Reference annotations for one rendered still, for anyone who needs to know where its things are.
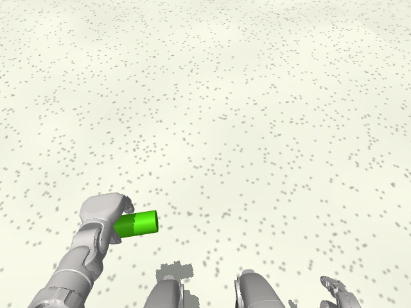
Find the left robot arm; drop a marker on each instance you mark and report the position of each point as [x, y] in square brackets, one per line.
[74, 278]

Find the left robot hand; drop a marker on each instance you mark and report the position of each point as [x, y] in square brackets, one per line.
[108, 207]

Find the right robot hand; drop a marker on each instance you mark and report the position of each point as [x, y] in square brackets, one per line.
[339, 291]

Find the can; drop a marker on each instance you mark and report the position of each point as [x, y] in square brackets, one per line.
[140, 223]

